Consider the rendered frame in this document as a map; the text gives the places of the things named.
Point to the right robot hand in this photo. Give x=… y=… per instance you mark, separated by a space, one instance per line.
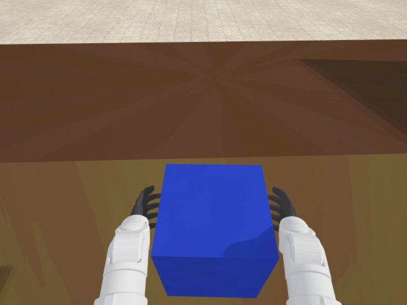
x=285 y=208

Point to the robot right forearm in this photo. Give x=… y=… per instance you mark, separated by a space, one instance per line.
x=305 y=265

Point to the carton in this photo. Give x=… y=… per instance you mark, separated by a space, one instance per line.
x=214 y=234

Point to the robot left forearm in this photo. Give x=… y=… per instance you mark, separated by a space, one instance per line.
x=126 y=267

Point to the left robot hand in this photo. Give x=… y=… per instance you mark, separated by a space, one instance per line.
x=141 y=207

